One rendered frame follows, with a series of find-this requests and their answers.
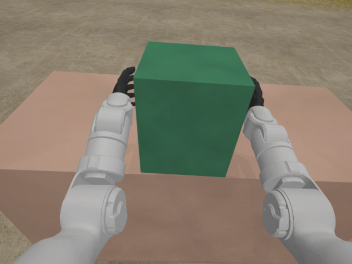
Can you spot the right robot upper arm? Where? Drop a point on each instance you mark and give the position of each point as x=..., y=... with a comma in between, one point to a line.
x=303, y=220

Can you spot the left robot forearm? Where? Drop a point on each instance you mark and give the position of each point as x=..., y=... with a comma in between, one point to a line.
x=103, y=163

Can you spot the left robot upper arm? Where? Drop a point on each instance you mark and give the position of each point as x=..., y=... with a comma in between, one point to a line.
x=91, y=215

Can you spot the carton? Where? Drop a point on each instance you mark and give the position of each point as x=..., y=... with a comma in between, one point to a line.
x=191, y=102

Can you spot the right robot forearm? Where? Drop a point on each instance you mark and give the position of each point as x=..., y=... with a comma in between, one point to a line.
x=274, y=153

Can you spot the robot left hand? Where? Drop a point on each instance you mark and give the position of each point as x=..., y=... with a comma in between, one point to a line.
x=122, y=85

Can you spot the pedestal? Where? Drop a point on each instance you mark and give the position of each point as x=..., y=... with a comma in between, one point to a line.
x=171, y=218

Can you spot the robot right hand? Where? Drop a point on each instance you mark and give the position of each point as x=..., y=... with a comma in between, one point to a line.
x=256, y=99

